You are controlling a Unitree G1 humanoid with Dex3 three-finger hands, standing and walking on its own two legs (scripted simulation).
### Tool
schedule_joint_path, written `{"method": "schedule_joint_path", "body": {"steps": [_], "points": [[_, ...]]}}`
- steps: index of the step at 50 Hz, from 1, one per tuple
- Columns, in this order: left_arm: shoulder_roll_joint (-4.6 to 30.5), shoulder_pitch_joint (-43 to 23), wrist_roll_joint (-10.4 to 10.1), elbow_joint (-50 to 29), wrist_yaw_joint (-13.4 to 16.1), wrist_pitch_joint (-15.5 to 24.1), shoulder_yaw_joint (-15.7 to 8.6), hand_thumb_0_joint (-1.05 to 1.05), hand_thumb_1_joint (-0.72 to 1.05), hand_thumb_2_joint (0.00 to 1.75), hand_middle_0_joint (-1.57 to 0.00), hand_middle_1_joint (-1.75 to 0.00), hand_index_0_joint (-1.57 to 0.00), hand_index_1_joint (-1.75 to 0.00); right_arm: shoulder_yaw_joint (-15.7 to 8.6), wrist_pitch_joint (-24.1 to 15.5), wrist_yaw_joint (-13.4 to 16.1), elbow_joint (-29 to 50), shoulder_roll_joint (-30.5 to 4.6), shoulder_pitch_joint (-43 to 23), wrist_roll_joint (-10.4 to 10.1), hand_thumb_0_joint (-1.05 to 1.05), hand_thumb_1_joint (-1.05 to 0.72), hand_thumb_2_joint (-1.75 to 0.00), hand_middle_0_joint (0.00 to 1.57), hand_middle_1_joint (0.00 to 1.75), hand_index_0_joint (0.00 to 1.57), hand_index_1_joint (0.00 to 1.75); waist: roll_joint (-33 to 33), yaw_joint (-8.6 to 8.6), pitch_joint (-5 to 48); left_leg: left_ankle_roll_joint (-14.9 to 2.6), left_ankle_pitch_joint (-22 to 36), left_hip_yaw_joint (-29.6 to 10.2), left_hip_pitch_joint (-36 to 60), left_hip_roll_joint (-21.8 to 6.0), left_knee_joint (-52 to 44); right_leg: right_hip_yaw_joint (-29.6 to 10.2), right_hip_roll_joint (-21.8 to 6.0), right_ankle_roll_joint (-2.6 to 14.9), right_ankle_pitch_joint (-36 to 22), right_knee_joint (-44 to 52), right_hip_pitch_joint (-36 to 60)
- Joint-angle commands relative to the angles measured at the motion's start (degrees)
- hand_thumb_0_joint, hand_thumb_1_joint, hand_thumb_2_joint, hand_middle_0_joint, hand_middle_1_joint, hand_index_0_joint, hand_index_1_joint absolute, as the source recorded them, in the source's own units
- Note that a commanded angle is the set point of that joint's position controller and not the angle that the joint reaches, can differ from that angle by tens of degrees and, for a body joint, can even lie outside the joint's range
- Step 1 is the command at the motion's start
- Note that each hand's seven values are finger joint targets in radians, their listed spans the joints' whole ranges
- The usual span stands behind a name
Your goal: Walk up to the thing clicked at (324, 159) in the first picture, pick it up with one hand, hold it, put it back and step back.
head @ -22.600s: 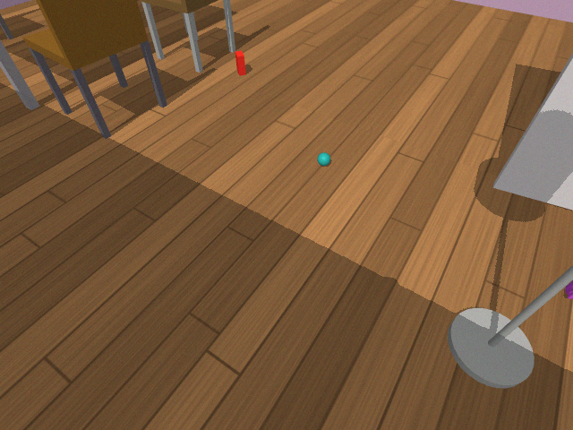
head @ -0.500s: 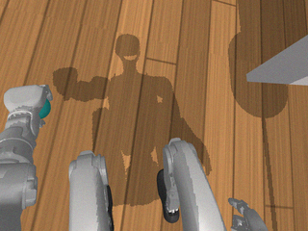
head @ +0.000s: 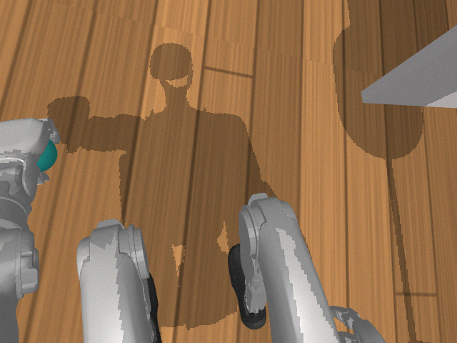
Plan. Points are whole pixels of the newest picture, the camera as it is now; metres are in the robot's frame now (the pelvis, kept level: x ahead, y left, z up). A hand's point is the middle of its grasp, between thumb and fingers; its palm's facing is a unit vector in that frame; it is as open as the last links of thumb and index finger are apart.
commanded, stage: crouch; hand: left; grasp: from above
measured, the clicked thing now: (34, 153) +0.46 +0.29 -0.19
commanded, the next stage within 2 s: lower in 0.04 s
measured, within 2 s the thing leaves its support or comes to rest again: rests again in 1.56 s
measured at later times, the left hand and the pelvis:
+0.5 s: hand (45, 163) +0.45 +0.28 -0.23, palm faces -0.49 -0.07 -0.87, open 8.9 cm; pelvis +0.00 +0.00 -0.03, yaw -2 degrees
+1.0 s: hand (59, 163) +0.46 +0.27 -0.28, palm faces -0.48 -0.10 -0.87, open 8.9 cm; pelvis +0.01 +0.00 -0.05, yaw -4 degrees
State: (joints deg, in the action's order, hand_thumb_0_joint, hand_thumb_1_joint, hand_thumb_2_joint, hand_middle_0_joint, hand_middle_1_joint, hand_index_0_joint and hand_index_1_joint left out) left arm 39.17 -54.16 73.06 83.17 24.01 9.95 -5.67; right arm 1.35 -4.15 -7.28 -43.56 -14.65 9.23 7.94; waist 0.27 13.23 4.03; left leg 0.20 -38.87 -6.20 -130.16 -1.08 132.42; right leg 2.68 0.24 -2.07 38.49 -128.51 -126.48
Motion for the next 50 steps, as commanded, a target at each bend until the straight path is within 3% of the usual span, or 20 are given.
{"method": "schedule_joint_path", "body": {"steps": [1,6,8,10,12,14,15,19,20,25,28,29,30,32,34,42,46,47,48,50], "points": [[16.1,-21.0,-1.0,-8.5,3.1,0.1,-1.6,0.0,0.56,0.79,-0.91,-0.78,-0.94,-0.75,-4.2,-0.3,1.0,0.5,-14.4,12.2,-0.1,0.0,-0.9,-0.9,0.2,0.3,0.2,0.3,-16.5,0.03,40.7,-1.51,7.8,4.1,31.4,1.1,-13.5,4.9,1.4,4.28,-9.8,12.7,17.8],[17.0,-20.8,-1.1,-8.2,2.7,0.1,-1.9,0.0,0.6,0.84,-0.95,-0.8,-0.97,-0.78,-3.4,-0.4,0.7,0.7,-14.6,13.0,0.1,0.0,-0.91,-0.9,0.2,0.3,0.2,0.3,-16.6,0.57,39.9,-1.62,10.0,4.5,30.1,1.0,-11.9,5.0,1.5,3.98,-12.3,11.9,19.0],[17.6,-20.6,-1.2,-8.5,2.6,0.1,-2.0,0.0,0.59,0.83,-0.97,-0.77,-0.98,-0.76,-3.3,-0.3,0.6,0.5,-14.8,12.7,-0.1,0.0,-0.91,-0.9,0.2,0.3,0.2,0.3,-17.0,-0.14,40.2,-1.57,10.8,4.4,30.0,1.0,-11.6,5.1,1.6,4.05,-13.0,11.3,18.9],[15.4,-18.6,-1.1,-4.7,2.3,0.1,-0.8,0.0,0.6,0.82,-0.97,-0.79,-0.99,-0.77,-2.8,-0.2,0.4,0.7,-14.7,12.7,0.1,0.0,-0.91,-0.9,0.2,0.3,0.2,0.3,-15.6,1.26,38.0,-1.54,11.0,4.0,28.8,1.0,-10.8,5.5,1.6,3.9,-13.3,10.6,18.2],[15.6,-19.4,-1.0,-4.1,2.2,0.5,-0.5,0.0,0.59,0.82,-0.96,-0.79,-0.98,-0.77,-2.5,-0.3,0.2,0.5,-14.7,12.5,0.3,0.0,-0.91,-0.9,0.2,0.3,0.2,0.3,-14.8,1.59,36.5,-1.77,10.7,4.2,27.3,0.9,-9.6,5.5,1.9,3.8,-13.3,10.6,18.2],[18.3,-21.0,-1.1,-5.3,2.6,1.0,-1.8,0.0,0.58,0.79,-0.95,-0.77,-0.97,-0.75,-2.4,-0.3,0.3,0.7,-15.1,12.1,0.3,0.0,-0.91,-0.9,0.2,0.3,0.2,0.3,-16.6,0.93,38.1,-1.6,11.3,4.0,27.4,1.0,-9.3,5.7,1.8,4.0,-13.6,9.3,17.9],[17.4,-20.3,-0.9,-4.1,2.6,1.3,-1.2,0.0,0.59,0.79,-0.96,-0.78,-0.98,-0.75,-2.1,-0.3,0.2,0.6,-15.0,12.1,0.4,0.0,-0.91,-0.9,0.2,0.3,0.2,0.3,-16.9,1.35,37.8,-1.46,11.4,3.8,27.6,0.9,-9.0,6.0,2.0,3.99,-13.7,8.7,17.6],[20.0,-20.9,0.2,-4.9,3.9,2.5,-2.7,0.0,0.64,0.79,-0.98,-0.79,-1.01,-0.76,-1.8,-0.2,0.1,0.7,-15.5,11.6,0.9,0.0,-0.91,-0.9,0.2,0.3,0.2,0.3,-17.8,1.07,38.4,-1.46,11.2,4.0,27.1,1.0,-7.8,6.2,2.2,3.9,-13.5,7.9,17.4],[19.4,-20.6,0.3,-4.1,4.2,2.6,-2.7,0.0,0.65,0.8,-0.98,-0.81,-1.01,-0.78,-1.7,-0.4,0.0,0.8,-15.5,11.8,1.2,0.0,-0.91,-0.9,0.2,0.3,0.2,0.3,-18.2,1.84,37.4,-1.34,11.0,3.9,27.1,1.0,-7.6,6.5,2.0,3.86,-13.2,7.6,16.9],[20.3,-21.9,1.2,-5.3,6.0,3.1,-3.4,0.0,0.64,0.81,-0.97,-0.81,-1.0,-0.79,-1.4,-0.7,-0.3,0.8,-16.2,11.1,1.9,0.0,-0.91,-0.9,0.2,0.3,0.2,0.3,-21.4,2.04,37.1,-0.92,10.3,3.2,28.7,0.9,-7.5,7.4,2.1,4.16,-12.4,6.0,14.3],[19.7,-21.1,1.4,-2.8,6.8,2.7,-2.7,0.0,0.63,0.79,-0.96,-0.83,-0.99,-0.8,-1.0,-1.2,-0.7,0.4,-16.0,11.2,2.3,0.0,-0.91,-0.9,0.2,0.3,0.2,0.3,-19.9,2.78,36.3,-1.29,10.1,3.3,27.0,0.7,-5.7,7.4,2.5,3.92,-12.9,5.9,14.5],[21.6,-22.0,1.3,-5.4,7.3,2.7,-4.4,0.0,0.62,0.83,-0.95,-0.8,-0.98,-0.78,-1.1,-1.2,-0.7,0.5,-16.3,11.5,2.4,0.0,-0.9,-0.89,0.2,0.3,0.2,0.3,-20.7,2.46,38.3,-1.24,11.1,3.4,27.7,0.8,-5.7,7.3,2.3,3.82,-13.6,5.8,15.8],[21.7,-20.2,1.2,-2.8,7.6,2.3,-4.5,0.0,0.63,0.82,-0.95,-0.81,-0.98,-0.78,-0.8,-1.3,-0.8,0.4,-16.5,11.4,2.5,0.0,-0.9,-0.89,0.2,0.3,0.2,0.3,-20.6,2.46,36.8,-1.28,11.2,3.5,26.7,0.8,-5.2,7.3,2.2,3.75,-13.9,5.2,15.5],[19.8,-21.2,1.4,-0.9,7.6,2.1,-2.5,0.0,0.6,0.83,-0.94,-0.81,-0.96,-0.78,-0.4,-1.7,-1.3,0.0,-16.2,11.2,2.8,0.0,-0.9,-0.89,0.2,0.3,0.2,0.3,-20.2,3.74,35.2,-1.23,11.0,3.1,26.4,0.6,-4.7,7.7,2.6,3.86,-13.9,4.8,14.2],[21.7,-21.2,1.2,-0.9,8.1,2.0,-3.7,0.0,0.61,0.82,-0.93,-0.83,-0.97,-0.79,-0.1,-1.7,-1.3,0.4,-16.7,11.3,2.8,0.0,-0.9,-0.89,0.2,0.3,0.2,0.3,-19.9,3.58,36.0,-1.4,11.6,2.9,25.6,0.6,-4.0,7.8,2.7,3.7,-14.5,4.7,15.0],[23.2,-19.7,0.6,0.6,9.0,2.6,-4.7,0.0,0.64,0.84,-0.94,-0.84,-0.97,-0.81,1.1,-2.4,-2.1,0.3,-17.4,10.8,3.7,0.0,-0.9,-0.89,0.2,0.3,0.2,0.3,-19.7,3.7,36.5,-1.3,13.3,2.3,24.9,0.4,-2.6,8.4,3.0,3.47,-16.3,3.5,17.3],[23.2,-20.1,1.6,3.7,9.4,2.9,-3.7,0.0,0.66,0.87,-0.95,-0.86,-0.99,-0.83,2.1,-3.1,-2.8,0.3,-17.9,10.2,4.3,0.0,-0.9,-0.89,0.2,0.3,0.2,0.3,-19.3,5.53,33.3,-1.35,12.3,2.0,24.0,0.2,-1.2,9.0,3.3,3.5,-16.0,3.0,16.1],[24.8,-20.2,0.9,0.8,9.9,3.2,-5.0,0.0,0.65,0.86,-0.95,-0.85,-0.98,-0.81,2.2,-3.0,-2.7,0.4,-18.1,9.9,4.1,0.0,-0.9,-0.89,0.2,0.3,0.2,0.3,-20.8,4.16,34.5,-1.28,12.8,2.0,24.4,0.2,-1.9,8.9,3.4,3.48,-16.2,3.3,17.1],[24.9,-19.0,1.2,2.1,10.1,2.9,-4.9,0.0,0.64,0.87,-0.95,-0.85,-0.98,-0.82,2.5,-3.1,-2.9,0.5,-17.9,9.7,4.3,0.0,-0.9,-0.9,0.2,0.3,0.2,0.3,-21.2,4.19,35.1,-1.27,13.3,2.0,24.9,0.1,-1.5,8.8,3.5,3.41,-17.0,3.0,18.2],[24.4,-19.7,1.5,3.6,10.5,3.1,-3.9,0.0,0.67,0.84,-0.96,-0.86,-1.0,-0.82,2.8,-3.8,-3.3,0.5,-18.6,9.7,4.8,0.0,-0.9,-0.89,0.2,0.3,0.2,0.3,-21.0,5.63,31.4,-1.17,11.7,1.9,23.5,0.2,-1.2,9.3,3.5,3.65,-15.3,2.8,15.9]]}}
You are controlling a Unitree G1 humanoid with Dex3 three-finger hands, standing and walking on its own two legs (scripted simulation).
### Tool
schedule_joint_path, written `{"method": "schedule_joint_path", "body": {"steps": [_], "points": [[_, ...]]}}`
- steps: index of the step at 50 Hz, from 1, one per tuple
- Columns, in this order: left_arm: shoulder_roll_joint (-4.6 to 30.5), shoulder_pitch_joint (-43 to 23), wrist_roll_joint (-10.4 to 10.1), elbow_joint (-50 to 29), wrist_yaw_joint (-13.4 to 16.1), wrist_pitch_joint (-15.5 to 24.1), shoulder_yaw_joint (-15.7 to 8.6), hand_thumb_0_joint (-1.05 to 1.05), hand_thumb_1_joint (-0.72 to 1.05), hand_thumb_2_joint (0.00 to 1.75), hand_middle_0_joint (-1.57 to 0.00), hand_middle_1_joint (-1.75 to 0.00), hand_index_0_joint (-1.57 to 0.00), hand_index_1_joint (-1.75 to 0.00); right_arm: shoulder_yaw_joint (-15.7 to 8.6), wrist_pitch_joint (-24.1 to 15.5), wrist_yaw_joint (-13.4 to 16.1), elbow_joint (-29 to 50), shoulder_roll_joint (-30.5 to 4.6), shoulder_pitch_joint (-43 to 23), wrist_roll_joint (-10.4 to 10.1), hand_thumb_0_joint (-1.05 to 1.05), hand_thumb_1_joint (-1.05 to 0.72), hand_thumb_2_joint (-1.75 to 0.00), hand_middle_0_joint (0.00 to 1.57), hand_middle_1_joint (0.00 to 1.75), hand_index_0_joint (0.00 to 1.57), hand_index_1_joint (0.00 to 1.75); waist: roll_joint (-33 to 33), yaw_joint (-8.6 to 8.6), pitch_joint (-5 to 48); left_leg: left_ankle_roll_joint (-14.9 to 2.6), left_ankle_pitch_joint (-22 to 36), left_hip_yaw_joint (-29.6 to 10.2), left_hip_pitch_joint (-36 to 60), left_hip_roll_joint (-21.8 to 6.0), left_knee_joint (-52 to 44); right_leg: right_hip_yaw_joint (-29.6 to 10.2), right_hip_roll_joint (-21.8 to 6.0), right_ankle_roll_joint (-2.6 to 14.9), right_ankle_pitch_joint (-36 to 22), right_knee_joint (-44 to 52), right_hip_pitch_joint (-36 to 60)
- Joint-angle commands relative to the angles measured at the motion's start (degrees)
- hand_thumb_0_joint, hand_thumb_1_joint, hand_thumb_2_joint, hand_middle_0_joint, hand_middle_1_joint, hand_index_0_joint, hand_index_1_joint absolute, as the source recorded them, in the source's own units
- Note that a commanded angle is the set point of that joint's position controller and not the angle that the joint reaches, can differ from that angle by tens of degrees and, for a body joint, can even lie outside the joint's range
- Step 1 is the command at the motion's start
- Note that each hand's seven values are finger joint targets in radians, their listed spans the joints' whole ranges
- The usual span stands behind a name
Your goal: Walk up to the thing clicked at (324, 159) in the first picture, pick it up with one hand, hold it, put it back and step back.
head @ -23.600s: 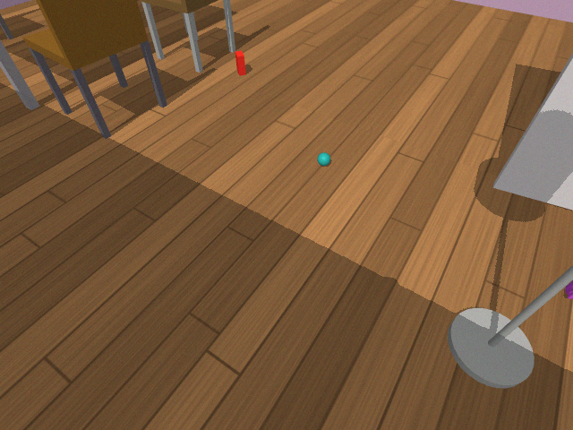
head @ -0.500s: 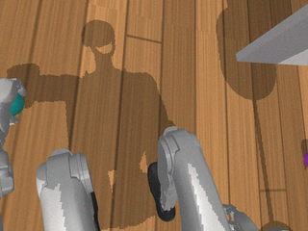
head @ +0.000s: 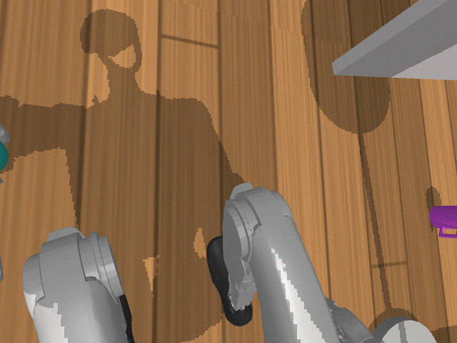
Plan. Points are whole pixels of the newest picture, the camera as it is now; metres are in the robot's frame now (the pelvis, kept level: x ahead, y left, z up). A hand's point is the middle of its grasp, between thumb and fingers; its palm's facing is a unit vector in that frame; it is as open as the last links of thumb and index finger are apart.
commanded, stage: rest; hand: left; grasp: from above
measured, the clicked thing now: out of the picture +0.45 +0.31 -0.24
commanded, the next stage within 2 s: open in 0.94 s
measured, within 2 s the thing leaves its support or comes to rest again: rests again in 0.56 s
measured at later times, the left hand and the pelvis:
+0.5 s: hand out of the picture +0.43 +0.31 -0.25, palm faces -0.47 -0.14 -0.87, open 8.9 cm; pelvis +0.00 +0.00 +0.00, yaw -2 degrees
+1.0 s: hand out of the picture +0.43 +0.31 -0.26, palm faces -0.47 -0.14 -0.87, open 8.9 cm; pelvis +0.00 +0.01 -0.01, yaw -3 degrees
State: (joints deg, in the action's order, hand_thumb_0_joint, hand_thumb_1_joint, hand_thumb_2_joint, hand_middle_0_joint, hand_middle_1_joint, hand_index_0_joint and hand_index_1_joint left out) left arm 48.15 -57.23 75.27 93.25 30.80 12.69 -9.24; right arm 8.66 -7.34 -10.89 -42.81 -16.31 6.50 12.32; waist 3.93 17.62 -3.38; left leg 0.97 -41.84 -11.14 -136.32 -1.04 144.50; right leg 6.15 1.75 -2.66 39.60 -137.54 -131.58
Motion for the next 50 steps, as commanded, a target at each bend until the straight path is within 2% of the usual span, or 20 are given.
{"method": "schedule_joint_path", "body": {"steps": [1,2,3,5,11,14,15,16,18,22,24,27,28,35,36,38,40,41,48,50], "points": [[16.9,-16.4,-0.7,-8.4,4.1,0.6,-2.3,0.0,0.67,0.85,-0.96,-0.86,-0.99,-0.82,-4.7,-0.7,0.2,0.0,-17.5,12.7,0.7,0.0,-0.9,-0.89,0.2,0.3,0.2,0.3,-25.0,0.73,40.7,-1.71,15.6,6.5,31.4,0.2,-14.0,6.4,1.9,4.23,-16.9,11.7,22.0],[16.3,-15.2,-0.3,-6.5,4.2,0.3,-1.0,0.0,0.66,0.85,-0.96,-0.85,-0.99,-0.81,-4.5,-0.8,0.0,-0.2,-17.0,12.1,0.3,0.0,-0.9,-0.9,0.2,0.3,0.2,0.3,-26.4,0.26,40.1,-1.61,15.3,6.5,31.4,0.0,-13.8,6.1,2.1,4.54,-16.6,11.1,21.0],[16.9,-16.5,-0.6,-6.4,4.3,0.4,-1.7,0.0,0.68,0.85,-0.97,-0.86,-1.01,-0.82,-4.4,-1.1,-0.2,0.2,-17.7,12.1,0.7,0.0,-0.9,-0.9,0.2,0.3,0.2,0.3,-24.7,1.5,39.0,-1.75,15.1,6.3,30.4,0.0,-13.1,6.7,2.1,4.33,-16.5,11.2,20.9],[17.3,-14.9,-0.9,-7.7,4.9,0.4,-2.5,0.0,0.67,0.85,-0.96,-0.85,-1.0,-0.82,-4.5,-1.1,-0.2,0.4,-17.8,11.6,0.4,0.0,-0.9,-0.9,0.2,0.3,0.2,0.3,-26.8,-0.13,40.9,-1.38,16.1,6.0,31.9,0.0,-14.2,6.8,2.1,4.58,-16.9,11.0,21.2],[16.6,-17.0,-0.8,-6.1,5.6,-0.2,-0.7,0.0,0.67,0.86,-0.95,-0.86,-0.99,-0.82,-3.5,-2.0,-1.2,-0.1,-18.1,11.9,1.4,0.0,-0.9,-0.9,0.2,0.3,0.2,0.3,-25.4,2.63,39.1,-2.01,16.4,6.1,30.4,-0.3,-12.0,6.6,2.4,3.71,-19.0,11.4,22.5],[17.4,-15.7,-1.8,-6.1,6.2,-0.2,-1.3,0.0,0.65,0.85,-0.95,-0.85,-0.98,-0.81,-3.2,-2.1,-1.3,-0.4,-18.1,11.4,1.1,0.0,-0.9,-0.9,0.2,0.3,0.2,0.3,-26.8,1.06,39.7,-1.6,16.6,5.6,31.1,-0.4,-13.4,6.8,2.5,4.1,-18.5,11.4,22.5],[17.1,-15.8,-1.4,-4.0,6.1,-0.4,-0.9,0.0,0.67,0.85,-0.95,-0.86,-0.99,-0.82,-3.0,-2.5,-1.4,0.0,-18.6,11.1,1.5,0.0,-0.9,-0.9,0.2,0.3,0.2,0.3,-25.6,2.65,37.3,-1.63,15.9,5.6,30.2,-0.4,-12.6,7.3,2.4,4.08,-17.8,10.9,21.6],[16.2,-15.6,-1.6,-4.7,5.9,-0.2,-0.2,0.0,0.67,0.84,-0.95,-0.85,-0.99,-0.81,-3.1,-2.6,-1.6,-0.3,-18.2,11.2,1.4,0.0,-0.9,-0.9,0.2,0.3,0.2,0.3,-26.3,2.03,38.1,-1.56,15.9,5.5,30.8,-0.5,-13.1,7.1,2.6,4.04,-17.8,11.2,21.8],[16.2,-17.3,-1.5,-3.3,5.6,0.0,0.8,0.0,0.66,0.82,-0.94,-0.87,-0.98,-0.82,-2.8,-3.0,-1.7,-0.4,-18.7,11.1,1.3,0.0,-0.9,-0.9,0.2,0.3,0.2,0.3,-25.6,3.6,36.3,-1.72,14.7,5.2,29.7,-0.5,-12.1,7.4,2.5,4.07,-17.1,10.9,20.9],[17.9,-16.5,-2.1,-4.1,5.9,0.2,0.5,0.0,0.67,0.8,-0.96,-0.84,-1.0,-0.79,-2.1,-3.7,-2.1,0.1,-18.9,10.6,1.2,0.0,-0.9,-0.9,0.2,0.3,0.2,0.3,-25.6,2.33,37.1,-1.86,14.3,5.0,29.7,-0.7,-12.6,7.2,2.9,3.92,-16.7,11.8,22.7],[19.5,-15.9,-2.0,-4.6,6.4,0.4,-0.9,0.0,0.66,0.8,-0.95,-0.84,-0.99,-0.8,-1.8,-3.9,-2.0,0.9,-19.5,10.6,1.3,0.0,-0.9,-0.9,0.2,0.3,0.2,0.3,-25.3,2.42,38.3,-1.8,15.9,5.1,30.0,-0.6,-12.3,7.3,2.8,3.87,-18.1,11.8,24.2],[17.7,-16.4,-1.5,-3.4,6.2,0.3,0.8,0.0,0.66,0.8,-0.94,-0.85,-0.98,-0.8,-1.5,-4.2,-2.4,0.3,-19.1,10.5,1.6,0.0,-0.9,-0.9,0.2,0.3,0.2,0.3,-27.2,3.37,36.3,-1.4,15.5,4.8,31.3,-0.8,-12.7,7.8,2.8,3.98,-17.6,11.0,22.5],[19.8,-16.6,-2.0,-4.6,6.6,0.6,-0.7,0.0,0.65,0.81,-0.94,-0.84,-0.98,-0.8,-1.6,-4.2,-2.2,1.4,-19.8,9.4,1.4,0.0,-0.9,-0.9,0.2,0.3,0.2,0.3,-26.9,2.57,38.2,-1.32,16.1,4.1,31.6,-0.9,-13.1,8.2,3.0,4.08,-17.8,10.7,22.9],[18.7,-17.1,-1.3,-1.4,7.3,0.1,1.4,0.0,0.62,0.81,-0.91,-0.84,-0.95,-0.8,-0.6,-5.1,-3.2,0.9,-20.2,9.7,1.9,0.0,-0.9,-0.9,0.2,0.3,0.2,0.3,-27.2,4.37,34.0,-1.36,14.8,4.1,30.7,-1.0,-12.6,8.4,2.9,3.92,-17.4,10.6,21.4],[21.0,-17.2,-1.9,-4.2,7.9,0.4,-0.8,0.0,0.6,0.81,-0.9,-0.83,-0.94,-0.79,-0.7,-5.0,-2.9,1.7,-20.7,9.0,1.7,0.0,-0.9,-0.9,0.2,0.3,0.2,0.3,-28.0,3.04,36.4,-1.06,15.8,3.6,31.8,-1.0,-13.7,8.6,3.0,4.05,-17.8,10.8,22.5],[19.7,-16.4,-1.9,-1.6,7.8,0.4,0.7,0.0,0.61,0.78,-0.91,-0.83,-0.94,-0.79,-0.4,-5.3,-3.0,1.8,-20.4,7.9,1.7,0.0,-0.9,-0.9,0.2,0.3,0.2,0.3,-27.4,3.52,34.3,-1.07,14.5,3.5,31.0,-1.2,-13.4,8.7,3.2,4.06,-16.7,10.5,21.1],[21.5,-16.6,-1.3,-2.4,8.4,0.6,-0.8,0.0,0.59,0.79,-0.89,-0.84,-0.93,-0.8,-0.2,-5.3,-3.0,2.0,-20.8,8.5,2.0,0.0,-0.9,-0.9,0.2,0.3,0.2,0.3,-28.2,3.61,35.9,-1.07,15.5,3.6,31.3,-1.2,-13.4,8.6,3.2,4.04,-17.7,10.7,23.0],[18.6,-16.0,-1.3,0.1,8.1,0.4,1.6,0.0,0.58,0.79,-0.88,-0.84,-0.92,-0.8,0.2,-5.3,-3.1,1.0,-20.2,9.2,2.0,0.0,-0.9,-0.9,0.2,0.3,0.2,0.3,-27.5,3.97,33.9,-1.11,14.9,3.7,30.3,-1.1,-13.2,8.7,3.2,4.01,-17.5,10.5,21.9],[22.5,-16.4,-1.3,0.6,8.3,0.5,-0.3,0.0,0.56,0.79,-0.87,-0.84,-0.9,-0.8,0.5,-6.3,-3.5,1.6,-21.8,9.4,2.6,0.0,-0.91,-0.9,0.2,0.3,0.2,0.3,-26.0,5.32,33.6,-1.51,15.4,3.5,30.2,-1.3,-11.8,8.7,3.3,3.54,-18.2,11.0,23.9],[23.1,-16.5,-1.7,0.8,8.4,0.7,-0.6,0.0,0.57,0.78,-0.88,-0.83,-0.91,-0.79,0.7,-6.3,-3.3,1.9,-21.6,8.4,2.3,0.0,-0.9,-0.9,0.2,0.3,0.2,0.3,-25.9,4.61,33.6,-1.49,14.3,3.3,29.4,-1.5,-12.1,8.7,3.5,3.66,-17.1,11.5,23.9]]}}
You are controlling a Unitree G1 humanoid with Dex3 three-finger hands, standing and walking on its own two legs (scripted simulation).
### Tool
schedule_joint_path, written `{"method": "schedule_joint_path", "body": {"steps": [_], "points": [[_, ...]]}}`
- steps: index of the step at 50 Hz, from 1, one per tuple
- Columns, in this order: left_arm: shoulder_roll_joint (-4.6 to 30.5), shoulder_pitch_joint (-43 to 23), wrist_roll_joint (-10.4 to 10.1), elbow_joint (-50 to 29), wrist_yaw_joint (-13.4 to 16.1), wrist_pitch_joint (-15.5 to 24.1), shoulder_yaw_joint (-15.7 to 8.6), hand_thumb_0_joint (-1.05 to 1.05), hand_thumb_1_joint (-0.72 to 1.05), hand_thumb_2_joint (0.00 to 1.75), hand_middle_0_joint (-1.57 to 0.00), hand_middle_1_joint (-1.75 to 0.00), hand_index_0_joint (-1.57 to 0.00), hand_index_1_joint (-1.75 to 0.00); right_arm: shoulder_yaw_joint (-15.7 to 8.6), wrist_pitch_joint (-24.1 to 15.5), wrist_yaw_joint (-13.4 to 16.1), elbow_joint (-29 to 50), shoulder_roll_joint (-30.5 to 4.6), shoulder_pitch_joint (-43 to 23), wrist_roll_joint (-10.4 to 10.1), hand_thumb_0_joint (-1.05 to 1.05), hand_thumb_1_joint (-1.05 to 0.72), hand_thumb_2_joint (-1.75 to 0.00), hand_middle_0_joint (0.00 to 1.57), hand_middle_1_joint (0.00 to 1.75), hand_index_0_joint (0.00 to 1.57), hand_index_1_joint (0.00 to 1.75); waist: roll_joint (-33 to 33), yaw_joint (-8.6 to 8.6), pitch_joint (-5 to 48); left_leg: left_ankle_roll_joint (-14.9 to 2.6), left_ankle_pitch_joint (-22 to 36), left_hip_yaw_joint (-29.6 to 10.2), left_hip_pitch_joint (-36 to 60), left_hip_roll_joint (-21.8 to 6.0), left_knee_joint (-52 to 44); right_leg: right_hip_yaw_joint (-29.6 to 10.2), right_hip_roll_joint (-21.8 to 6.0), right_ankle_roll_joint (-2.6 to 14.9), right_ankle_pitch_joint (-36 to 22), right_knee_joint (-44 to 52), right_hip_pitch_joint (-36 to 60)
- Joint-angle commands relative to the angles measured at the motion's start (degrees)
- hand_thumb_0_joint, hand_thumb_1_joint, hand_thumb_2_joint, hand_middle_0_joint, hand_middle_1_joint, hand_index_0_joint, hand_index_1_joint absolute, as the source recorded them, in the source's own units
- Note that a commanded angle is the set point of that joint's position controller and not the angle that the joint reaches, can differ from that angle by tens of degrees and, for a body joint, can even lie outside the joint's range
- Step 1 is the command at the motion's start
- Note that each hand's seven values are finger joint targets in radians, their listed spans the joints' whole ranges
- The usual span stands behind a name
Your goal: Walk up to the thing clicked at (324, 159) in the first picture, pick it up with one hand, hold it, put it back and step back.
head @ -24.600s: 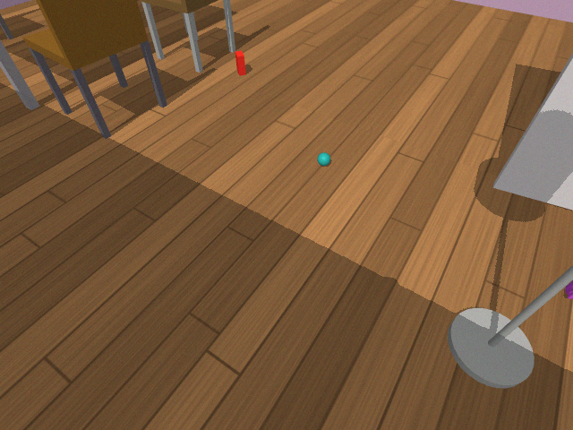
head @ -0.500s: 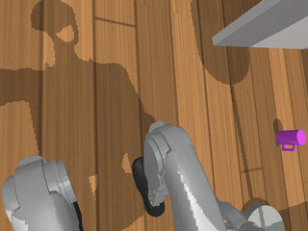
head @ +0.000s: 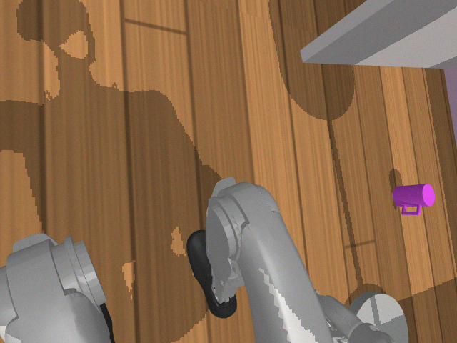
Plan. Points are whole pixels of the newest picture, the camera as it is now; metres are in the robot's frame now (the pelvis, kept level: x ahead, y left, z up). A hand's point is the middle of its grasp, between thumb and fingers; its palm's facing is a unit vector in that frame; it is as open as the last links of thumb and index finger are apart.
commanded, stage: open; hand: left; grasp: from above
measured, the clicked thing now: out of the picture +0.44 +0.33 -0.26
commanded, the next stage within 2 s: withdraw in 0.88 s
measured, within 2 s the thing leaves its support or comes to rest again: neither
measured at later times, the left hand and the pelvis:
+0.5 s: hand out of the picture +0.43 +0.33 -0.25, palm faces -0.46 -0.16 -0.88, open 12.7 cm; pelvis +0.00 +0.00 +0.00, yaw -1 degrees
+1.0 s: hand out of the picture +0.43 +0.33 -0.25, palm faces -0.45 -0.16 -0.88, open 13.9 cm; pelvis +0.00 +0.00 +0.00, yaw -1 degrees
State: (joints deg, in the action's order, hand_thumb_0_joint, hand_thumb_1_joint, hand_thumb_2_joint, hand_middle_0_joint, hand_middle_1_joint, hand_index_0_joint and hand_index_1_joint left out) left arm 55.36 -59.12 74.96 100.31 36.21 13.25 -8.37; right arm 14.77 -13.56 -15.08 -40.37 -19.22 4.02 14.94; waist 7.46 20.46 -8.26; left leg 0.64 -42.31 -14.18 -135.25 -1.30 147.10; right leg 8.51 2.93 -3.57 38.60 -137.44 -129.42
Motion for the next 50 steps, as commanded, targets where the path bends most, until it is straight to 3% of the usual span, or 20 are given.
{"method": "schedule_joint_path", "body": {"steps": [1,6,8,10,11,12,15,18,19,22,24,29,32,36,38,39,45,46,47,50], "points": [[15.7,-15.1,-1.1,-6.0,2.9,0.2,-0.9,0.0,0.56,0.77,-0.87,-0.83,-0.91,-0.79,-5.3,-0.1,0.8,-0.4,-18.7,10.8,-0.4,0.0,-0.9,-0.9,0.2,0.3,0.2,0.3,-29.1,2.2,37.4,-1.21,14.2,6.3,27.8,-1.3,-14.4,6.2,2.2,4.53,-15.6,11.2,21.3],[14.4,-15.9,-0.9,-6.4,2.5,0.5,0.7,0.0,0.24,0.69,-0.54,-0.81,-0.58,-0.77,-4.9,-0.4,0.7,0.5,-18.7,10.2,-0.3,0.0,-0.89,-0.9,0.2,0.3,0.2,0.3,-29.1,2.71,37.1,-1.24,13.7,6.1,28.1,-1.3,-14.4,6.6,2.3,4.49,-15.4,11.1,20.7],[17.2,-14.7,-0.8,-7.9,2.9,0.6,-1.6,0.0,0.08,0.64,-0.39,-0.8,-0.44,-0.75,-5.3,-0.2,0.9,0.1,-19.6,11.1,-0.4,0.0,-0.89,-0.9,0.2,0.3,0.2,0.3,-30.1,1.64,38.6,-0.85,15.4,5.8,29.3,-1.3,-15.6,6.7,2.3,4.64,-16.2,11.0,22.1],[17.0,-14.5,-0.7,-5.0,3.1,0.8,-1.8,0.0,-0.08,0.65,-0.34,-0.82,-0.38,-0.78,-5.2,-0.2,0.9,-0.3,-19.3,11.0,-0.1,0.0,-0.89,-0.9,0.2,0.3,0.2,0.3,-29.0,2.67,35.7,-0.89,13.6,5.4,27.8,-1.4,-15.2,7.1,2.2,4.5,-15.1,10.6,20.3],[14.2,-14.8,-0.6,-6.9,2.9,1.0,0.3,0.0,-0.16,0.68,-0.3,-0.84,-0.34,-0.8,-5.0,-0.2,0.7,1.0,-18.8,10.4,0.0,0.0,-0.89,-0.9,0.2,0.3,0.2,0.3,-29.5,2.44,36.9,-1.01,14.7,5.8,28.2,-1.5,-15.2,6.6,2.6,4.53,-15.9,11.4,21.5],[16.8,-14.3,-0.6,-5.2,3.2,0.9,-1.9,0.0,-0.2,0.72,-0.29,-0.87,-0.32,-0.83,-5.1,0.1,0.9,-0.7,-19.0,11.2,0.2,0.0,-0.89,-0.9,0.2,0.3,0.2,0.3,-28.3,2.9,36.9,-1.18,14.2,5.7,27.7,-1.4,-14.7,7.0,2.4,4.32,-15.9,11.4,21.5],[12.7,-15.6,-1.8,-5.8,2.3,0.8,1.6,0.0,-0.3,0.83,-0.24,-0.91,-0.26,-0.89,-4.9,-0.4,0.7,-0.1,-18.4,10.3,0.0,0.0,-0.89,-0.9,0.2,0.3,0.2,0.3,-29.1,2.96,36.6,-1.09,14.0,6.0,27.7,-1.3,-14.9,6.7,2.4,4.39,-15.7,11.8,21.0],[12.4,-13.7,-1.7,-4.8,1.3,0.3,2.4,0.0,-0.36,0.87,-0.18,-0.95,-0.2,-0.93,-4.8,-0.5,0.6,0.4,-18.8,10.8,0.0,0.0,-0.89,-0.9,0.2,0.3,0.2,0.3,-29.8,2.79,35.8,-0.91,14.1,5.5,28.4,-1.4,-15.3,6.8,2.5,4.53,-15.4,11.5,20.7],[15.1,-12.2,-1.9,-3.3,1.3,0.0,0.1,0.0,-0.39,0.88,-0.15,-0.96,-0.17,-0.95,-5.1,-0.3,0.7,-0.6,-19.5,12.1,0.1,0.0,-0.89,-0.9,0.2,0.3,0.2,0.3,-28.7,2.73,36.7,-0.86,15.1,5.2,28.9,-1.5,-15.3,7.2,2.3,4.39,-16.4,11.3,21.5],[13.5,-12.9,-2.7,-6.7,1.0,0.2,1.2,0.0,-0.44,0.92,-0.12,-1.01,-0.14,-0.99,-4.8,0.2,0.9,0.7,-18.6,10.5,-0.2,0.0,-0.89,-0.9,0.2,0.3,0.2,0.3,-30.6,1.13,38.3,-0.7,14.8,5.3,29.3,-1.3,-16.6,6.8,2.4,4.78,-15.7,11.7,22.0],[13.6,-13.0,-2.5,-5.7,0.7,0.1,1.4,0.0,-0.48,0.95,-0.08,-1.03,-0.1,-1.01,-4.7,0.5,0.9,0.8,-19.0,10.8,-0.1,0.0,-0.89,-0.9,0.2,0.3,0.2,0.3,-29.1,2.47,36.9,-0.97,14.3,5.3,28.3,-1.4,-15.8,7.2,2.4,4.54,-15.8,11.5,21.1],[15.6,-12.8,-1.7,-6.3,1.3,0.8,-0.3,0.0,-0.51,0.98,-0.07,-1.03,-0.08,-1.02,-4.7,1.2,1.3,0.6,-18.9,11.2,-0.2,0.0,-0.89,-0.9,0.2,0.3,0.2,0.3,-29.7,2.02,37.5,-0.82,15.7,5.3,28.5,-1.4,-15.8,7.0,2.6,4.61,-16.9,11.5,22.0],[13.8,-13.3,-1.2,-5.0,1.1,0.8,1.0,0.0,-0.51,0.98,-0.06,-1.03,-0.07,-1.02,-4.7,1.0,1.1,0.5,-18.8,11.0,-0.1,0.0,-0.89,-0.9,0.2,0.3,0.2,0.3,-29.2,3.16,34.7,-0.87,14.3,5.4,27.9,-1.4,-15.6,7.1,2.4,4.56,-15.9,11.3,20.1],[14.8,-13.2,-1.5,-5.2,1.5,1.1,0.2,0.0,-0.5,0.96,-0.06,-1.04,-0.07,-1.02,-4.7,0.9,1.3,0.6,-18.9,10.4,-0.1,0.0,-0.89,-0.9,0.2,0.3,0.2,0.3,-29.5,2.15,36.1,-0.75,13.6,5.1,28.7,-1.5,-16.1,7.0,2.5,4.72,-14.9,11.8,20.3],[14.2,-14.0,-1.2,-4.8,1.3,1.1,0.9,0.0,-0.48,0.94,-0.06,-1.05,-0.08,-1.02,-4.5,0.6,1.0,0.8,-19.0,11.4,0.1,0.0,-0.89,-0.9,0.2,0.3,0.2,0.3,-28.1,3.63,34.9,-1.12,13.3,5.5,27.3,-1.4,-15.1,7.1,2.3,4.33,-15.1,12.0,20.6],[14.9,-13.2,-1.0,-5.7,1.4,1.0,0.8,0.0,-0.49,0.96,-0.06,-1.04,-0.07,-1.03,-4.7,0.8,1.2,0.7,-19.1,11.0,-0.1,0.0,-0.89,-0.9,0.2,0.3,0.2,0.3,-28.9,2.36,36.6,-1.04,14.1,5.8,27.7,-1.4,-15.5,6.4,2.7,4.58,-15.5,12.3,22.1],[15.1,-13.7,-1.3,-5.2,1.1,0.7,0.4,0.0,-0.48,0.95,-0.06,-1.05,-0.08,-1.03,-4.7,0.5,1.0,0.8,-19.3,11.3,0.2,0.0,-0.89,-0.9,0.2,0.3,0.2,0.3,-29.9,3.13,35.7,-0.67,13.4,4.9,28.9,-1.5,-16.2,7.3,2.3,4.64,-14.9,11.4,20.2],[13.4,-15.8,-1.3,-9.7,0.8,0.9,2.2,0.0,-0.47,0.94,-0.06,-1.05,-0.08,-1.03,-4.7,0.4,1.0,1.5,-18.8,10.5,-0.2,0.0,-0.89,-0.9,0.2,0.3,0.2,0.3,-31.6,2.07,37.8,-0.46,15.0,5.2,30.5,-1.4,-16.1,7.0,2.4,4.77,-16.0,11.1,20.3],[15.5,-14.3,-1.9,-8.8,1.3,0.8,0.3,0.0,-0.48,0.95,-0.06,-1.05,-0.08,-1.03,-4.8,0.6,1.2,1.1,-19.2,10.3,-0.2,0.0,-0.89,-0.9,0.2,0.3,0.2,0.3,-32.7,1.21,40.2,-0.22,16.2,4.9,32.0,-1.5,-16.7,7.2,2.3,4.83,-16.7,11.2,21.5],[14.0,-14.3,-1.6,-8.2,1.6,0.8,1.6,0.0,-0.49,0.96,-0.06,-1.03,-0.08,-1.01,-4.4,0.7,1.0,0.6,-18.7,10.7,0.0,0.0,-0.9,-0.9,0.2,0.3,0.2,0.3,-32.3,1.76,39.4,-0.36,17.0,5.2,30.8,-1.5,-16.0,7.1,2.4,4.75,-18.0,11.0,21.6]]}}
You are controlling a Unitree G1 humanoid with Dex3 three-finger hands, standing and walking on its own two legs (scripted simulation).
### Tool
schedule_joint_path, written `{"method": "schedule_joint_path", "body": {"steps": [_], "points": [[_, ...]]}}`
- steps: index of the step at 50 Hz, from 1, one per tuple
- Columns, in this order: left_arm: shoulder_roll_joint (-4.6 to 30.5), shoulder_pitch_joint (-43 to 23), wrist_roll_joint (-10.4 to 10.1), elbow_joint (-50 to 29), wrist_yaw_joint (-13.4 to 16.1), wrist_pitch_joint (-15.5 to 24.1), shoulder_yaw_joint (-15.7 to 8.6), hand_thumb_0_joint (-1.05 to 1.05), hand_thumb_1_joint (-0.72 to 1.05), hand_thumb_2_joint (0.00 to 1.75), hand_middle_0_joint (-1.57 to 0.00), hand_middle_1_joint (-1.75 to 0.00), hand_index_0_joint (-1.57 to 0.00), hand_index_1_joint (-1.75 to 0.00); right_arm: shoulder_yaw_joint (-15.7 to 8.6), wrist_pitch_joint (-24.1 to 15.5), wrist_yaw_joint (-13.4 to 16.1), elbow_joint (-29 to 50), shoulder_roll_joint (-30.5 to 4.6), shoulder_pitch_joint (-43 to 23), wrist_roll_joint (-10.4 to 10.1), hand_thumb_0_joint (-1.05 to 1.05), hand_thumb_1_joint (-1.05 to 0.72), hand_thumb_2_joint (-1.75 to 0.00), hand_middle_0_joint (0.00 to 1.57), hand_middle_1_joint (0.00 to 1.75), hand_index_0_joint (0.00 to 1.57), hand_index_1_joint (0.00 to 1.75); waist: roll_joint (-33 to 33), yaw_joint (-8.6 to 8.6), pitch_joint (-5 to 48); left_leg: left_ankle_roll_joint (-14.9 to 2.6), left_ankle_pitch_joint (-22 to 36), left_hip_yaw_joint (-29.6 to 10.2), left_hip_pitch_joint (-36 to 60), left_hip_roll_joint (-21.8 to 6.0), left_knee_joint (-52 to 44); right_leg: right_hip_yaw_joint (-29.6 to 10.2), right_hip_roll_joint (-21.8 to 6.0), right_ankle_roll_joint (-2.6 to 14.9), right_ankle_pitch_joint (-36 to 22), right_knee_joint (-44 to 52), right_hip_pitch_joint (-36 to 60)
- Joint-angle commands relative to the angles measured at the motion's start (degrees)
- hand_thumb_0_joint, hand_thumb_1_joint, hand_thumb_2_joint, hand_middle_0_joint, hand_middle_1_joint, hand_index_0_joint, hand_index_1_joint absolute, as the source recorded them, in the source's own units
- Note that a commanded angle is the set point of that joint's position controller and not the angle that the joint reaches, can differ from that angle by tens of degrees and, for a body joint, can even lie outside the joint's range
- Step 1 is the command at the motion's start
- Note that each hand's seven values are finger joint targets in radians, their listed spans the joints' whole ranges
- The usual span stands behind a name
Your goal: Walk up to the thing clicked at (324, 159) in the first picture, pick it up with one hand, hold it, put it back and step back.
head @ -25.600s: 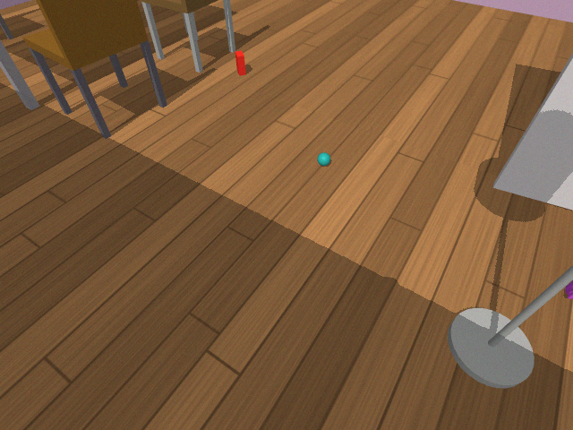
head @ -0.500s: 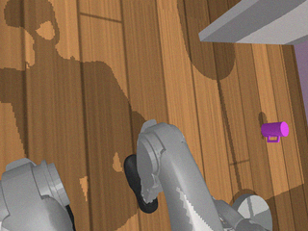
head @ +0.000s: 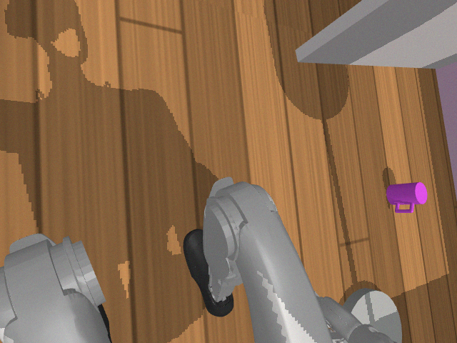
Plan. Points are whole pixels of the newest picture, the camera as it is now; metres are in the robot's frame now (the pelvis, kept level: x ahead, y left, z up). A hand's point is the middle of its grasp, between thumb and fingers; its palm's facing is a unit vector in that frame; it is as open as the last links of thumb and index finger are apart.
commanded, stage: withdraw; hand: left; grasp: from above
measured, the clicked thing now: out of the picture +0.44 +0.34 -0.27
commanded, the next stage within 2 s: home in 0.84 s
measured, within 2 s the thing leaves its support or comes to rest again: neither
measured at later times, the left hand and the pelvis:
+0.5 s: hand out of the picture +0.41 +0.36 -0.09, palm faces -0.44 -0.10 -0.89, open 14.1 cm; pelvis +0.00 +0.00 +0.05, yaw +6 degrees
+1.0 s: hand out of the picture +0.43 +0.36 -0.14, palm faces -0.43 -0.10 -0.90, open 14.0 cm; pelvis -0.01 +0.00 +0.03, yaw +6 degrees
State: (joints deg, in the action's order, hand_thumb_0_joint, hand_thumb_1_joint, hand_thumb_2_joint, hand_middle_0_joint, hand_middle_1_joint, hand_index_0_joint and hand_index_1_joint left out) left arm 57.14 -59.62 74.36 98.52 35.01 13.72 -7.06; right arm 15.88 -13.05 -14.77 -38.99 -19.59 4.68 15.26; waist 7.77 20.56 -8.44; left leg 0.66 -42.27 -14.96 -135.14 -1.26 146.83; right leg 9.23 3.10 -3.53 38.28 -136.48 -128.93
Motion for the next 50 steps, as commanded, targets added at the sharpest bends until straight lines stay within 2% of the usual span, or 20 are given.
{"method": "schedule_joint_path", "body": {"steps": [1,2,3,4,5,7,10,13,15,21,26,27,28,33,36,40,43,47,48,50], "points": [[14.9,-11.4,-0.6,-3.5,3.1,-0.3,-2.3,0.0,-0.49,0.97,-0.06,-1.02,-0.08,-1.0,-5.7,0.4,0.7,-1.0,-18.9,11.0,-0.1,0.0,-0.9,-0.9,0.2,0.3,0.2,0.3,-30.9,1.97,38.7,-0.72,16.8,6.3,29.2,-1.5,-15.0,6.4,2.4,4.42,-17.8,10.3,21.7],[14.1,-14.0,-0.6,-7.3,2.8,-0.2,-1.2,0.0,-0.49,0.96,-0.06,-1.02,-0.08,-0.99,-6.0,0.4,0.7,-0.2,-18.9,10.6,-0.4,0.0,-0.9,-0.9,0.2,0.3,0.2,0.3,-31.6,1.74,39.5,-0.78,16.5,6.6,28.7,-1.3,-15.1,6.1,2.2,4.49,-17.3,10.4,21.2],[16.0,-14.8,-0.9,-9.7,2.9,-0.3,-2.9,0.0,-0.5,0.97,-0.06,-1.02,-0.08,-1.0,-6.2,0.5,0.7,-0.3,-18.8,11.3,-0.6,0.0,-0.9,-0.9,0.2,0.3,0.2,0.3,-33.3,0.97,40.9,-0.67,17.2,6.7,30.1,-1.2,-15.7,6.0,2.0,4.64,-17.7,10.5,22.0],[15.5,-14.6,-0.7,-10.9,2.8,-0.8,-2.9,0.0,-0.5,0.97,-0.06,-1.02,-0.08,-1.0,-6.5,0.5,0.7,-0.2,-18.3,10.6,-0.7,0.0,-0.9,-0.9,0.2,0.3,0.2,0.3,-34.7,0.08,41.7,-0.34,17.6,6.7,31.8,-1.3,-16.1,6.0,1.9,4.89,-17.7,9.9,20.7],[13.3,-14.8,-0.9,-12.7,2.3,-1.0,-0.9,0.0,-0.51,0.97,-0.06,-1.02,-0.08,-1.0,-6.3,0.3,0.4,-0.2,-17.3,10.2,-0.7,0.0,-0.9,-0.9,0.2,0.3,0.2,0.3,-36.4,0.11,41.9,-0.27,17.9,7.1,32.4,-1.4,-16.0,5.6,2.1,5.06,-18.0,10.0,20.6],[14.2,-13.5,-1.6,-17.4,1.9,-1.6,-2.3,0.0,-0.52,0.98,-0.06,-1.01,-0.07,-1.0,-7.3,0.2,0.2,-0.4,-17.4,10.5,-1.1,0.0,-0.9,-0.9,0.2,0.3,0.2,0.3,-37.6,-1.19,46.0,-0.17,18.9,7.4,34.5,-1.3,-16.5,5.5,2.0,5.11,-19.0,10.2,21.8],[14.3,-10.0,-3.8,-26.0,-0.1,-3.2,-5.3,0.0,-0.53,0.99,-0.07,-1.0,-0.07,-1.0,-10.2,0.9,-0.3,-0.1,-17.0,11.1,-2.5,0.0,-0.9,-0.9,0.2,0.3,0.2,0.3,-42.3,-5.3,51.7,0.34,20.3,8.3,37.1,-0.8,-19.3,4.7,1.3,5.63,-19.0,10.4,21.3],[8.9,-5.8,-5.9,-30.5,-3.9,-6.0,-3.7,0.0,-0.53,1.0,-0.07,-0.99,-0.06,-0.99,-12.8,3.0,-0.7,-0.1,-15.2,11.5,-4.6,0.0,-0.9,-0.9,0.2,0.3,0.2,0.3,-40.8,-7.83,55.0,0.0,20.6,9.6,36.7,-0.4,-20.9,3.2,1.1,5.79,-19.0,12.0,20.8],[2.7,-3.8,-7.8,-29.3,-7.7,-7.9,-0.1,0.0,-0.53,1.0,-0.07,-0.99,-0.07,-0.99,-14.5,4.7,-0.9,-0.2,-14.4,12.0,-6.5,0.0,-0.9,-0.9,0.2,0.3,0.2,0.3,-36.2,-7.56,51.8,-0.7,17.4,10.0,33.7,-0.2,-22.4,2.3,1.0,5.8,-16.5,14.0,18.7],[-7.2,-6.3,-12.3,-35.9,-19.4,-9.2,7.3,0.0,-0.53,1.01,-0.07,-1.01,-0.07,-1.02,-17.7,8.8,1.0,-0.4,-13.1,15.6,-9.5,0.0,-0.9,-0.9,0.2,0.3,0.2,0.3,-22.8,-5.08,46.8,-2.17,11.0,9.6,30.7,0.5,-27.0,0.3,0.6,5.68,-11.4,20.3,21.9],[-6.8,-7.8,-12.9,-34.9,-24.3,-6.5,7.8,0.0,-0.53,1.02,-0.07,-1.02,-0.07,-1.03,-17.4,10.8,4.9,0.9,-11.6,15.4,-10.3,0.0,-0.9,-0.9,0.2,0.3,0.2,0.3,-13.3,-4.82,41.6,-2.84,8.0,11.2,25.5,1.5,-27.0,-1.8,0.0,5.58,-6.6,24.9,25.5],[-5.1,-9.8,-12.2,-35.0,-24.3,-5.6,7.0,0.0,-0.53,1.02,-0.07,-1.02,-0.07,-1.03,-17.0,11.1,5.6,1.1,-11.3,15.6,-10.2,0.0,-0.9,-0.9,0.2,0.3,0.2,0.3,-12.3,-5.0,42.0,-2.99,8.2,11.7,24.8,1.7,-26.6,-2.3,0.0,5.37,-6.6,25.5,26.2],[-3.3,-9.9,-11.1,-34.4,-23.9,-4.9,6.0,0.0,-0.53,1.03,-0.07,-1.02,-0.07,-1.03,-16.9,11.4,6.4,1.1,-11.5,15.2,-10.4,0.0,-0.9,-0.9,0.2,0.3,0.2,0.3,-12.8,-6.34,42.3,-2.89,8.4,11.8,25.3,2.0,-26.5,-2.7,-0.4,5.77,-6.2,25.4,25.1],[1.2,-12.0,-6.7,-28.8,-20.9,-1.4,3.8,0.0,-0.53,1.03,-0.07,-1.01,-0.06,-1.02,-14.7,12.0,8.3,1.0,-9.8,13.2,-9.4,0.0,-0.9,-0.9,0.2,0.3,0.2,0.3,-16.9,-7.38,43.5,-2.67,8.6,13.0,26.3,2.0,-26.2,-3.7,-0.4,5.74,-5.6,23.9,24.6],[1.2,-15.8,-3.6,-24.5,-18.1,-0.3,4.2,0.0,-0.54,1.03,-0.07,-1.01,-0.06,-1.02,-13.8,12.2,8.6,0.9,-10.0,13.2,-8.7,0.0,-0.9,-0.9,0.2,0.3,0.2,0.3,-21.0,-5.95,44.1,-2.28,8.1,12.2,28.1,1.9,-26.6,-2.7,-0.2,6.2,-5.2,21.7,20.9],[1.9,-19.1,-2.0,-19.1,-15.1,0.5,4.8,0.0,-0.52,1.01,-0.07,-1.02,-0.07,-1.02,-12.8,11.8,9.0,0.6,-11.0,13.1,-7.7,0.0,-0.89,-0.9,0.2,0.3,0.2,0.3,-23.5,-4.08,41.8,-2.03,5.0,11.3,28.0,1.8,-26.5,-1.6,-0.3,6.3,-2.5,20.2,16.5],[6.3,-23.4,-1.0,-21.3,-13.3,0.8,2.7,0.0,-0.52,1.01,-0.07,-1.02,-0.07,-1.02,-12.6,11.5,9.1,0.6,-11.9,14.2,-7.0,0.0,-0.89,-0.9,0.2,0.3,0.2,0.3,-27.0,-4.16,47.0,-1.75,8.2,11.6,32.2,1.6,-25.1,-1.0,-0.6,6.08,-6.1,18.7,17.7],[7.5,-21.8,-1.0,-22.8,-11.6,0.1,0.3,0.0,-0.52,1.0,-0.07,-1.01,-0.08,-1.01,-13.1,10.9,8.8,0.8,-12.5,15.9,-6.5,0.0,-0.9,-0.9,0.2,0.3,0.2,0.3,-31.8,-4.7,51.5,-1.09,12.3,10.9,36.9,1.5,-25.1,0.5,-1.2,6.03,-10.7,15.8,16.8],[7.0,-21.0,-1.2,-23.9,-11.4,-0.2,0.3,0.0,-0.44,0.92,-0.15,-0.93,-0.16,-0.93,-13.5,10.9,8.8,0.9,-12.5,16.2,-6.6,0.0,-0.88,-0.89,0.2,0.3,0.2,0.3,-33.1,-4.93,52.2,-0.83,12.7,10.6,37.6,1.4,-25.6,0.9,-1.3,6.14,-11.2,15.3,16.3],[8.4,-19.5,-2.1,-28.8,-11.2,-1.1,-1.6,0.0,-0.28,1.01,-0.27,-0.77,-0.24,-0.78,-14.4,10.8,8.6,1.3,-12.9,16.9,-7.0,0.0,-0.88,-0.89,0.2,0.3,0.2,0.3,-36.7,-6.6,57.0,-0.43,15.5,10.6,41.6,1.5,-26.6,1.0,-1.6,6.26,-13.2,14.6,16.3]]}}
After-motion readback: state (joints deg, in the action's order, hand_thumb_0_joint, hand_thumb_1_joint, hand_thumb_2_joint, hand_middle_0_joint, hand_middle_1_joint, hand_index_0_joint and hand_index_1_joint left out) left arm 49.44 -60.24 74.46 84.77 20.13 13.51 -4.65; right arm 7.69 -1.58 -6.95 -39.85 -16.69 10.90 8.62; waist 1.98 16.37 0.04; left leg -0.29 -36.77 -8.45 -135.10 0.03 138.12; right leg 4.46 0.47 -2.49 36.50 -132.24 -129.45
